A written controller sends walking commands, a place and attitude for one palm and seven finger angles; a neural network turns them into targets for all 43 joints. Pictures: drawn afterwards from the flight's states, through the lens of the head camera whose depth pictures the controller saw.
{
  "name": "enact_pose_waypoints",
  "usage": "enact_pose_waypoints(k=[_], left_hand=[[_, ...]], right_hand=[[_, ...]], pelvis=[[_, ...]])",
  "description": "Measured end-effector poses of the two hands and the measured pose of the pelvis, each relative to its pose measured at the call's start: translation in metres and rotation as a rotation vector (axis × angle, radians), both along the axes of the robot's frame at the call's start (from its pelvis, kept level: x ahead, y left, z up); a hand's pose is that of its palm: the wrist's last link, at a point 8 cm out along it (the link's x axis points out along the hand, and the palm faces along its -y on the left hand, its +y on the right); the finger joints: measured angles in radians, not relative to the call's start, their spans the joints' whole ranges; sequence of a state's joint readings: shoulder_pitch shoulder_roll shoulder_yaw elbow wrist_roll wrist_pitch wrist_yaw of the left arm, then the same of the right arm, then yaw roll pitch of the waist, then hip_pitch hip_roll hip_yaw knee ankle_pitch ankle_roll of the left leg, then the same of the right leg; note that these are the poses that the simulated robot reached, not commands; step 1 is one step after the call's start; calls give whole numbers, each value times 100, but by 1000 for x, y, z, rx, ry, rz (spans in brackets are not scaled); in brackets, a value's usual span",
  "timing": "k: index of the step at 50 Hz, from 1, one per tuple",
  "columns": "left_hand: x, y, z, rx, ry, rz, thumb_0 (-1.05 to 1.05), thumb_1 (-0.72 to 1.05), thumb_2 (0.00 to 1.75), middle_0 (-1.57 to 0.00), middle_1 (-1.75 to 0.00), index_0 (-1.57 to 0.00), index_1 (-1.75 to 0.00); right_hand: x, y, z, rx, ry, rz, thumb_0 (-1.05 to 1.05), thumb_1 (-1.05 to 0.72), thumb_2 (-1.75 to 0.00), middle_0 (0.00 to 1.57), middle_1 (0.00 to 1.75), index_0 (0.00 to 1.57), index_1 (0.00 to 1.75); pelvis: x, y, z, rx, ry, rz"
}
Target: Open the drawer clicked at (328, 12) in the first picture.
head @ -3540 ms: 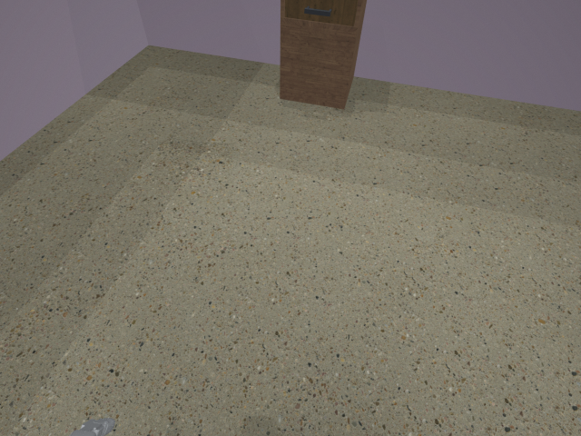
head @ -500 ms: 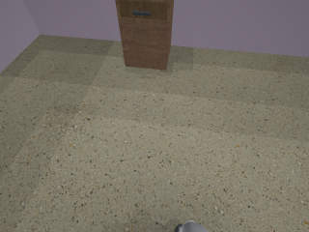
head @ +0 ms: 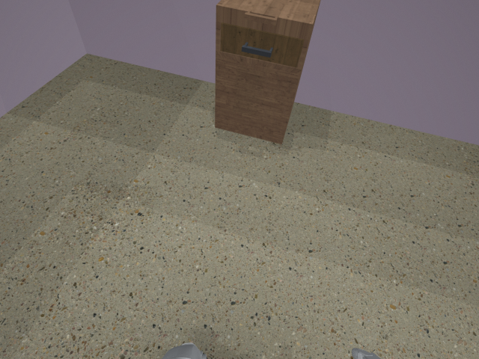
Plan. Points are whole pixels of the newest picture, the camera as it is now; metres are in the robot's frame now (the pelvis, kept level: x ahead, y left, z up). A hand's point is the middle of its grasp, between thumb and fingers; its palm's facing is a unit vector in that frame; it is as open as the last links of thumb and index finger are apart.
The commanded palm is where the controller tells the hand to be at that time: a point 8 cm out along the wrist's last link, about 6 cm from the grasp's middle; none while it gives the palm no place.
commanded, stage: walk to a spot facing it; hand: left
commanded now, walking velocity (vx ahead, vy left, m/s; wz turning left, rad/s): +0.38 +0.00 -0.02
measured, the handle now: (257, 49) +1.40 +0.02 -0.18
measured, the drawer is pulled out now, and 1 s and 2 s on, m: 0.00 0.00 0.00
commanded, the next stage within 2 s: turn to face it in 1.00 s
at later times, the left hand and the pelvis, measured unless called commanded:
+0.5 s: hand (185, 249) +0.35 +0.15 -0.14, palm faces -0.10 -0.97 -0.20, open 7.4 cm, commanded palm none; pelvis +0.22 -0.02 +0.01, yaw -3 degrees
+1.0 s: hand (179, 251) +0.36 +0.17 -0.18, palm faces +0.15 -0.98 -0.15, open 7.3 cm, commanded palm none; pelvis +0.44 +0.00 +0.00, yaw +4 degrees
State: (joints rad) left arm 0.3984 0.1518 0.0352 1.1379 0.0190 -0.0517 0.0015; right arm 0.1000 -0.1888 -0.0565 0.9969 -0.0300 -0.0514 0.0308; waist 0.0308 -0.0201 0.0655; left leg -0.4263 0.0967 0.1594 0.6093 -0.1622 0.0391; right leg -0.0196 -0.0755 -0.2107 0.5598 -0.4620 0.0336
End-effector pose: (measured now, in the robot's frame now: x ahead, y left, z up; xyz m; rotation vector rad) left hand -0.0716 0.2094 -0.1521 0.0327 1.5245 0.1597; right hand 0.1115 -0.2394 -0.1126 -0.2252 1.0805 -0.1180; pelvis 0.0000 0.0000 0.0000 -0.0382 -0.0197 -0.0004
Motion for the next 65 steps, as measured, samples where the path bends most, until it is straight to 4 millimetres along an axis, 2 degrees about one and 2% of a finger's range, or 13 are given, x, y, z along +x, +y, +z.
enact_pose_waypoints(k=[4,9,14,22,27,31,39,43,49,51,54,57,65], left_hand=[[45,19,1,-1,9,-18,0,91,90,-20,-30,-20,-30],[136,38,18,32,-118,-56,0,91,90,-20,-30,-20,-30],[228,41,32,56,-236,-90,0,91,90,-20,-30,-20,-30],[369,10,40,71,-336,-210,0,91,90,-20,-30,-20,-30],[446,-24,33,85,-435,-244,0,91,90,-20,-30,-20,-30],[455,-37,36,80,-420,-192,0,91,90,-20,-30,-20,-30],[438,-18,41,124,-266,-90,-2,95,90,-20,-30,-20,-30],[426,-12,32,96,-170,-37,-1,93,90,-20,-30,-20,-30],[422,2,7,40,-31,56,0,91,90,-20,-30,-20,-30],[430,9,3,28,7,61,0,91,90,-20,-30,-20,-30],[462,19,8,29,0,47,0,91,90,-20,-30,-20,-30],[507,28,17,42,-56,23,0,91,90,-20,-30,-20,-30],[628,28,31,87,-201,-61,0,92,90,-20,-30,-20,-30]], right_hand=[[20,16,2,-3,6,-29,0,-92,-90,20,30,20,30],[8,22,7,-7,112,-110,-1,-95,-90,20,30,20,30],[-8,23,7,15,248,-164,-1,-95,-90,20,30,20,30],[-17,27,-7,103,431,-276,0,-92,-90,20,30,20,30],[3,14,-26,155,537,-298,0,-91,-90,20,30,20,30],[68,-9,-27,138,483,-256,0,-91,-90,20,30,20,30],[251,-42,-7,75,185,-135,0,-92,-90,20,30,19,30],[334,-36,4,50,90,-52,0,-92,-90,19,30,19,30],[441,-5,5,-1,0,64,0,-92,-90,19,30,19,30],[461,6,4,-11,-20,72,0,-91,-90,19,30,19,30],[467,18,5,-2,6,48,0,-91,-90,20,30,20,30],[461,27,5,12,59,4,-1,-92,-90,20,30,20,30],[439,17,-6,35,217,-102,-1,-94,-90,20,30,20,30]], pelvis=[[32,12,4,12,-9,-12],[73,19,20,22,0,-13],[116,17,27,32,7,-18],[190,-7,20,54,10,-48],[242,-36,1,53,4,-45],[272,-46,8,39,-8,-27],[335,-49,23,23,8,8],[368,-39,22,11,8,31],[428,-8,5,-2,-1,60],[442,1,1,10,-7,63],[463,8,8,22,-7,51],[483,13,17,31,-1,45],[532,7,22,47,-6,4]])
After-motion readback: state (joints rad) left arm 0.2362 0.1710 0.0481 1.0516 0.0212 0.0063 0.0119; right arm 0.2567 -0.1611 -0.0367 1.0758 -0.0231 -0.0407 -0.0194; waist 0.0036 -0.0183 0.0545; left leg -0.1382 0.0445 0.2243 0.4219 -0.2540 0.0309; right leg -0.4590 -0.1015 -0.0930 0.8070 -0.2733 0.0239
